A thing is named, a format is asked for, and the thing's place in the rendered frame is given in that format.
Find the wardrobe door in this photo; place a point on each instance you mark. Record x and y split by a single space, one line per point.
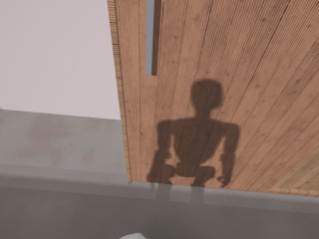
233 98
304 176

